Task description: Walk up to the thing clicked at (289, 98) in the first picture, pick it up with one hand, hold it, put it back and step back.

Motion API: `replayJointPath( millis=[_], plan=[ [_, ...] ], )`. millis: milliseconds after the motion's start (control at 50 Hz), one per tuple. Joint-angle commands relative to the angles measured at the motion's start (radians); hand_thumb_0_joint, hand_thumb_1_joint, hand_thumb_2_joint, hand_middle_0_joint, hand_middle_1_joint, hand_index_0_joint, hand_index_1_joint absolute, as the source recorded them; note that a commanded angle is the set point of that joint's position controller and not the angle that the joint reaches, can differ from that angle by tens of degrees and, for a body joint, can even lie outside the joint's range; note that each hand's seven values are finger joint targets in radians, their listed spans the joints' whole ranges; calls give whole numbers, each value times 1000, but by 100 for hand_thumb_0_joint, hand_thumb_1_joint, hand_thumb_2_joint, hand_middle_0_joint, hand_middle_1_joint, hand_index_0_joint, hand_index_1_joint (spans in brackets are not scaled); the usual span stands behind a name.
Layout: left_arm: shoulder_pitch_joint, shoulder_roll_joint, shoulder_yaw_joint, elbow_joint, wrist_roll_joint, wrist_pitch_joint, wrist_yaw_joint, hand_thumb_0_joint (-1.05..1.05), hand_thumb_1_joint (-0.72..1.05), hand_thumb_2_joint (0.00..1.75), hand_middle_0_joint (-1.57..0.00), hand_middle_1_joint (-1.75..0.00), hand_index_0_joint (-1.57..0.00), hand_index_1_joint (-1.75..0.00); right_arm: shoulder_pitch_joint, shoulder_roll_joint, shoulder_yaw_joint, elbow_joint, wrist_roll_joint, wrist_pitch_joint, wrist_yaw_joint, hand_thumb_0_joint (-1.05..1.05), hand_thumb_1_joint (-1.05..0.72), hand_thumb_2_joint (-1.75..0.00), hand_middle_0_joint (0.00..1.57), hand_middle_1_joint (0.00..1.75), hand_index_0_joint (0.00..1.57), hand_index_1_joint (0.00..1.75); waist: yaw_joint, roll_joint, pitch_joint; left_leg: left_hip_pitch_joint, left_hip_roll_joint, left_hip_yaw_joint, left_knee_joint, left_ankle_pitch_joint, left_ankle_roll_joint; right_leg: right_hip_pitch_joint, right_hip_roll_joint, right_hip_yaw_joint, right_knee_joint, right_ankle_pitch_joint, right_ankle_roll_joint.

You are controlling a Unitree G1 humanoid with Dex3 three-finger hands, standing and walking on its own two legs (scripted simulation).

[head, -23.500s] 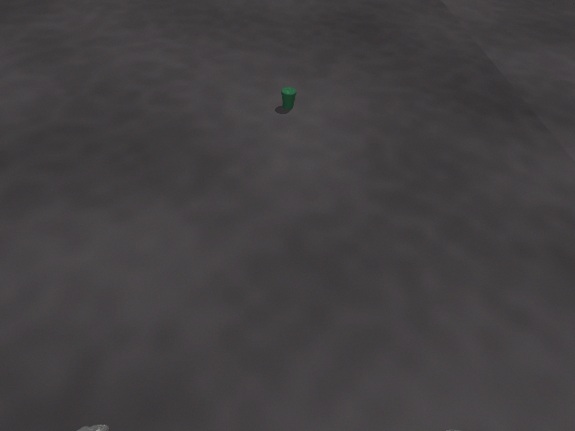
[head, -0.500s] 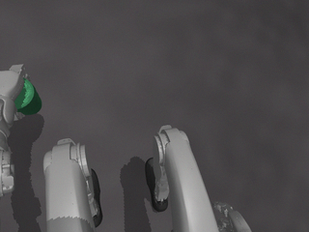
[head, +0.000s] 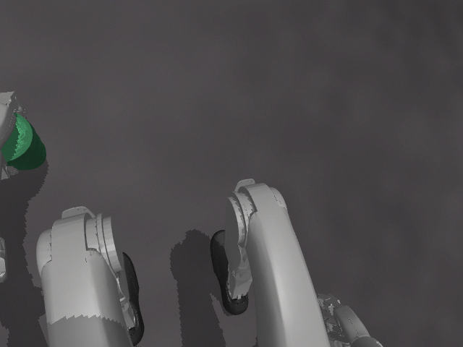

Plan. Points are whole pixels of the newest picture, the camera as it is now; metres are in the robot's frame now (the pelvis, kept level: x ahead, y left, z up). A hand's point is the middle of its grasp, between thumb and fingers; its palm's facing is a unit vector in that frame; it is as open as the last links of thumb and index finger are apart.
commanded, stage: rest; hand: left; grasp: from above
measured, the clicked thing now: (16, 146) +0.45 +0.30 -0.24
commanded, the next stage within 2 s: open in 0.72 s
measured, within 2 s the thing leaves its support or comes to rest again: neither
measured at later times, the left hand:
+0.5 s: hand (8, 142) +0.46 +0.30 -0.23, palm faces -0.47 -0.12 -0.88, open 11.7 cm
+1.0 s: hand (7, 142) +0.46 +0.31 -0.23, palm faces -0.45 -0.09 -0.89, open 11.7 cm
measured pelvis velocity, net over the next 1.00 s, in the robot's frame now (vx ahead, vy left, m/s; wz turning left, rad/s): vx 0.00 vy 0.00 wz -0.07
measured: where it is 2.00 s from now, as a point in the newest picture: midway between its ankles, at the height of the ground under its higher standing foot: (182, 299)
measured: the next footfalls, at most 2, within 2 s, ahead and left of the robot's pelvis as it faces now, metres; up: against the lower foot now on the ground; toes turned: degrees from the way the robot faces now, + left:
none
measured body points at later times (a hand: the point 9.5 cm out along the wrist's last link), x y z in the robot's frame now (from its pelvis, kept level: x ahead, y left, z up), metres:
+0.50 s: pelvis +0.00 +0.00 -0.03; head +0.27 +0.07 +0.33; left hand +0.48 +0.31 -0.18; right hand +0.04 -0.27 -0.12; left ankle +0.08 +0.13 -0.30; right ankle +0.10 -0.12 -0.30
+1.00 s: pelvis +0.00 +0.00 -0.04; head +0.25 +0.08 +0.33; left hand +0.48 +0.31 -0.18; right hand +0.04 -0.27 -0.12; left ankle +0.08 +0.13 -0.30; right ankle +0.10 -0.12 -0.30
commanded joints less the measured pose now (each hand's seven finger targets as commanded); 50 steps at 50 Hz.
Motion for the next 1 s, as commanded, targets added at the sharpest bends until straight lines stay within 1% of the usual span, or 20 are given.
replayJointPath(
  millis=[0,100,160,240,280,320,340,360,380,400,420,500,600,640,700,760,800,900,920,980],
  plan=[
    [-382,355,70,-254,-20,-2,91,0,33,133,-75,-119,-74,-119,200,-260,-86,-4,-3,-5,-17,0,-91,-90,20,30,20,30,19,416,-814,627,-24,80,-207,183,2,314,36,-64,-217,252,-57],
    [-383,358,61,-182,-2,18,102,0,24,132,-69,-113,-68,-114,208,-268,-70,1,-12,-10,-13,0,-90,-90,20,30,20,30,-8,391,-753,582,-23,76,-173,171,9,282,35,-71,-201,247,-55],
    [-341,324,56,-127,-14,28,105,0,24,129,-66,-114,-66,-114,205,-268,-57,4,-15,-12,-10,0,-90,-90,20,30,20,30,-8,375,-725,564,-25,66,-175,172,8,278,36,-86,-193,246,-54],
    [-361,335,35,-86,-15,30,86,0,27,130,-68,-117,-68,-116,206,-273,-43,2,-14,-21,-1,0,-90,-90,20,30,20,30,-18,364,-687,526,-24,62,-154,166,13,282,44,-90,-184,244,-54],
    [-371,364,56,-105,-28,23,85,0,30,132,-69,-119,-70,-119,214,-281,-35,1,-18,-23,1,0,-90,-90,20,30,20,30,-24,345,-696,511,-25,61,-134,183,16,306,42,-93,-176,261,-48],
    [-361,352,43,-94,-32,18,76,0,31,131,-70,-120,-70,-119,211,-278,-31,1,-21,-27,7,0,-90,-90,20,30,20,30,-25,331,-692,497,-23,60,-124,191,17,320,46,-93,-172,273,-46],
    [-380,392,62,-135,-22,7,76,0,33,132,-71,-120,-71,-119,219,-280,-32,6,-22,-25,8,0,-90,-90,20,30,20,30,-23,355,-709,503,-23,61,-124,201,15,341,47,-93,-171,283,-45],
    [-326,372,56,-76,-24,8,71,0,33,130,-71,-120,-72,-119,209,-281,-30,0,-22,-26,8,0,-90,-90,20,30,20,30,-16,340,-687,497,-21,56,-119,191,13,324,48,-97,-168,269,-47],
    [-363,391,61,-124,-25,-1,69,0,33,131,-71,-120,-72,-119,216,-282,-27,-2,-26,-27,11,0,-90,-90,20,30,20,30,-28,348,-699,492,-20,57,-109,203,15,346,50,-95,-169,285,-43],
    [-300,354,46,-53,-23,2,68,0,33,131,-71,-119,-72,-118,204,-285,-21,-7,-25,-28,12,0,-90,-90,20,30,20,30,-19,340,-685,499,-23,57,-113,196,13,335,49,-97,-166,275,-45],
    [-363,387,69,-144,-36,-14,76,0,34,131,-71,-120,-72,-118,202,-285,-30,1,-28,-26,12,0,-90,-90,20,30,20,30,-25,349,-719,509,-15,50,-108,206,11,343,56,-103,-165,288,-44],
    [-331,417,91,-149,-16,-29,97,0,37,131,-73,-119,-74,-118,188,-295,-29,-3,-36,-24,15,0,-90,-90,20,30,20,30,-15,409,-698,513,-16,49,-113,185,1,313,55,-113,-147,256,-56],
    [-345,359,34,-41,2,-28,110,0,36,133,-72,-122,-73,-121,186,-293,-8,1,-40,-30,23,0,-90,-90,20,30,20,30,-57,374,-628,484,-14,31,-100,165,8,265,61,-127,-142,250,-49],
    [-319,382,51,-20,9,-26,124,0,35,134,-71,-121,-71,-120,186,-299,-2,1,-38,-30,22,0,-90,-90,20,30,20,30,-40,350,-621,465,-16,31,-103,164,11,277,62,-129,-148,249,-46],
    [-357,403,40,-9,23,-28,126,0,37,133,-71,-124,-72,-122,199,-304,7,3,-45,-41,31,0,-90,-90,20,30,20,30,-63,345,-596,446,-16,33,-88,162,14,276,63,-128,-141,251,-45],
    [-339,404,42,37,7,-30,135,0,38,130,-71,-122,-73,-121,177,-308,19,-11,-44,-46,29,0,-89,-90,20,30,20,30,-59,319,-587,413,-16,29,-90,130,19,293,66,-130,-158,224,-40],
    [-351,409,32,40,19,-29,137,0,36,127,-69,-123,-71,-120,177,-312,21,-16,-45,-55,30,0,-89,-89,20,30,20,30,-63,332,-573,430,-14,26,-90,115,15,265,65,-134,-146,205,-45],
    [-354,408,23,48,22,-28,150,0,-4,119,-30,-119,-32,-117,167,-313,28,-19,-50,-67,33,0,-88,-89,20,30,20,30,-66,355,-581,444,-14,19,-102,113,9,259,69,-145,-140,200,-47],
    [-369,402,10,67,21,-27,149,0,-12,116,-25,-119,-27,-117,166,-315,29,-23,-48,-71,35,0,-88,-89,20,30,20,30,-83,357,-561,431,-13,18,-94,97,11,242,69,-143,-138,191,-47],
    [-360,415,23,61,22,-26,158,0,-36,119,-15,-121,-17,-119,169,-317,32,-23,-51,-77,35,0,-88,-89,20,30,20,30,-76,342,-554,416,-12,21,-91,100,13,257,71,-143,-147,196,-43]
  ],
)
